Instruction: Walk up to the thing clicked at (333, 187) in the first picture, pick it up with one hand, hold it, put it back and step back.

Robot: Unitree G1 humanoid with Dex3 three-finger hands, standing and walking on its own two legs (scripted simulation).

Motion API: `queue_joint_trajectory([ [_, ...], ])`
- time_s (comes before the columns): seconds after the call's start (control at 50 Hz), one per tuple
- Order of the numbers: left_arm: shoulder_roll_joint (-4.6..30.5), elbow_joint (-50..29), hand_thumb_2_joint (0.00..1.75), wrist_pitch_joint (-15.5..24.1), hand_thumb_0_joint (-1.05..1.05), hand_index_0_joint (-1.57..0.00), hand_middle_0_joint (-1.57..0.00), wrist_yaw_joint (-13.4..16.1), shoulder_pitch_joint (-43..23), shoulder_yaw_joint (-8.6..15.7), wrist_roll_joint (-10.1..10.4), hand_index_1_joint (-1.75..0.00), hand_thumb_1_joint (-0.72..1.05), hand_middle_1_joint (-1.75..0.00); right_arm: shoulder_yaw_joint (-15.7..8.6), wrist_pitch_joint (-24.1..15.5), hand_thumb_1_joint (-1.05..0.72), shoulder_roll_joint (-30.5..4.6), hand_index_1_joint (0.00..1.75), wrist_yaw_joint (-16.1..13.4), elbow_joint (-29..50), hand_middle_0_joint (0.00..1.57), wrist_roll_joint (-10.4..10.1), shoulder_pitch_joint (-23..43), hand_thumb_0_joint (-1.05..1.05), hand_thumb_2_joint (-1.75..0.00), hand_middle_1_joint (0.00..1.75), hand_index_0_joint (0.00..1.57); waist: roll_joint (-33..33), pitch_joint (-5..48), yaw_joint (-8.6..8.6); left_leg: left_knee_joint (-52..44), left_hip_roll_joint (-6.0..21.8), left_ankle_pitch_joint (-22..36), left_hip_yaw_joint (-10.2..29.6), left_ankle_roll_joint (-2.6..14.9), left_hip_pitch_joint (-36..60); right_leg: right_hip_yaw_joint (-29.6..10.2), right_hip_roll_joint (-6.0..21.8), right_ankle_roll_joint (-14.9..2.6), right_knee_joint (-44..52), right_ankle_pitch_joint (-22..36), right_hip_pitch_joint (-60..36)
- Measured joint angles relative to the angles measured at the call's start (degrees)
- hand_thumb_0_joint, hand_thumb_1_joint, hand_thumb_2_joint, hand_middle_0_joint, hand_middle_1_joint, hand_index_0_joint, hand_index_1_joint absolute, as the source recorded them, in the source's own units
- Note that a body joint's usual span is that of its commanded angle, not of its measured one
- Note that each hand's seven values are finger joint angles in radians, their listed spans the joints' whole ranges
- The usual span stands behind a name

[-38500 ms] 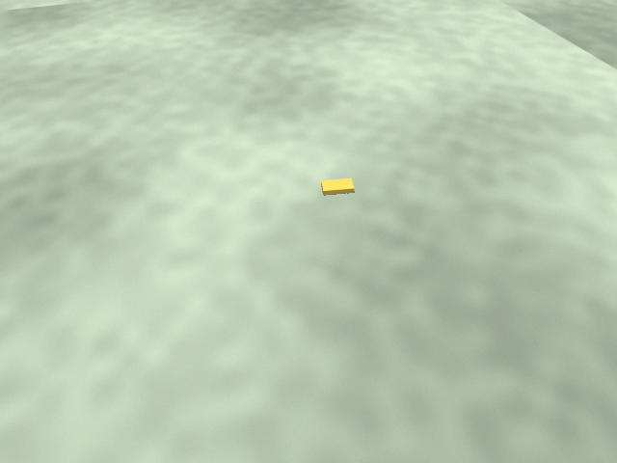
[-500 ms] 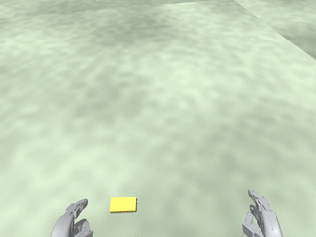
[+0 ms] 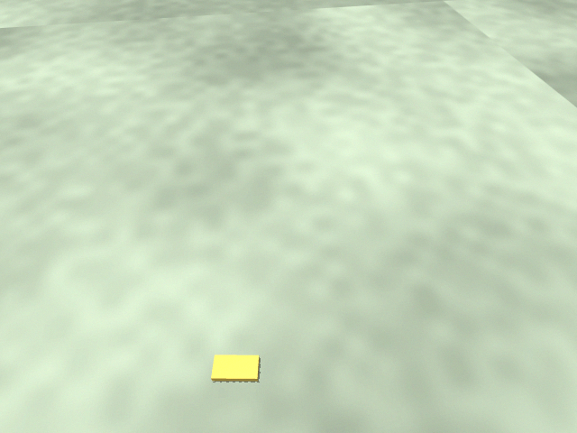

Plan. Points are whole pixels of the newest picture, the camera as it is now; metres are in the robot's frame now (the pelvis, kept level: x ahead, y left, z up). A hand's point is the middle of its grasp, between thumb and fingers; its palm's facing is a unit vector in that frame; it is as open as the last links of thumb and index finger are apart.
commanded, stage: stand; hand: left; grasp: from above
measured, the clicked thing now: (235, 367) +0.44 +0.22 -0.75
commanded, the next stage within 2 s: none
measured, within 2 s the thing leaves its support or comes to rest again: neither
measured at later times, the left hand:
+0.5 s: hand out of the picture +0.04 +0.23 -0.14, palm faces +0.02 -0.94 -0.34, open 7.4 cm
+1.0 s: hand out of the picture +0.05 +0.22 -0.14, palm faces -0.01 -0.95 -0.31, open 7.4 cm
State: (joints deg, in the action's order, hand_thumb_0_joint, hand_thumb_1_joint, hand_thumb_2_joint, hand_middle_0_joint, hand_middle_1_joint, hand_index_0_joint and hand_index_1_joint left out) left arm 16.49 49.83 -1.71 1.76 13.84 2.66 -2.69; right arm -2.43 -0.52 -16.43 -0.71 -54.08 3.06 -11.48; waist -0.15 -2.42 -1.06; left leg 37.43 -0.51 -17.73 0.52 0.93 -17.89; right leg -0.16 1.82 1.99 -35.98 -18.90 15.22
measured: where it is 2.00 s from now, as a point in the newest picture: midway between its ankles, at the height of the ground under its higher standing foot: outside the picture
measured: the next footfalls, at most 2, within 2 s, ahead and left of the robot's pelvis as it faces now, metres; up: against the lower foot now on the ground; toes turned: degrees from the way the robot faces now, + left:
none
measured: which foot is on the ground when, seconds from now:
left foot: down 0.00-1.00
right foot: down 0.00-1.00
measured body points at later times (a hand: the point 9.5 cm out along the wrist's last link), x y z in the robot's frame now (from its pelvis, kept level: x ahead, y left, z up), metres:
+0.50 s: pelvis -0.01 +0.00 +0.02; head -0.01 -0.01 +0.47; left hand +0.04 +0.28 -0.12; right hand +0.06 -0.28 -0.12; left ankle +0.03 +0.11 -0.72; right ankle +0.01 -0.14 -0.72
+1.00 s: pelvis +0.00 -0.01 +0.02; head +0.00 -0.02 +0.47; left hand +0.05 +0.27 -0.12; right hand +0.04 -0.29 -0.13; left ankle +0.03 +0.11 -0.72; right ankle +0.01 -0.14 -0.72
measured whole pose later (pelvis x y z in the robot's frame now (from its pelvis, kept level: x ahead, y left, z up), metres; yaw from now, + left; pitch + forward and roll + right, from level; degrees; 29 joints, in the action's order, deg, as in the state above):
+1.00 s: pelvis +0.00 -0.01 +0.02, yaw -1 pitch -4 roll +0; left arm 15.8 66.4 0.0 1.0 8.8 1.5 -1.4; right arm -0.6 0.2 -16.9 -0.5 -66.1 1.2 -8.7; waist 0.9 -3.7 0.0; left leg 20.2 0.5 -9.1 -0.1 -0.4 -7.1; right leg -0.6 0.9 1.0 -20.2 -10.6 5.6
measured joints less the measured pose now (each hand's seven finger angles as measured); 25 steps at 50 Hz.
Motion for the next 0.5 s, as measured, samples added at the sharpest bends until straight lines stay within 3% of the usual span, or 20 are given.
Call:
queue_joint_trajectory([
  [0.22, -1.0, 10.9, 0.9, 0.8, 0.01, -0.2, -0.21, 0.2, -0.8, -0.5, 0.6, -0.3, 0.9, -0.3, 0.5, 0.5, -0.91, 0.9, 0.3, -0.5, -6.6, 0.2, -1.1, 1.2, 0.0, -0.9, 0.3, 0.2, 0.5, -1.4, -0.24, -11.0, -0.6, 5.3, -0.7, 0.24, 8.0, -0.6, 0.7, 0.43, 10.0, 5.0, -7.3],
  [0.5, -0.4, 14.8, 0.9, 1.6, 0.0, -0.2, -0.21, 0.1, -3.7, -0.8, 0.7, -0.3, 0.9, -0.3, 0.6, 0.7, -0.91, -0.2, 0.3, -0.2, -9.9, 0.2, -1.4, 2.9, 0.0, -0.9, 0.3, 0.2, 1.2, -1.1, 0.31, -15.9, -0.2, 8.2, -0.7, -0.37, 10.9, -0.5, 0.3, -0.07, 13.9, 7.4, -9.6],
])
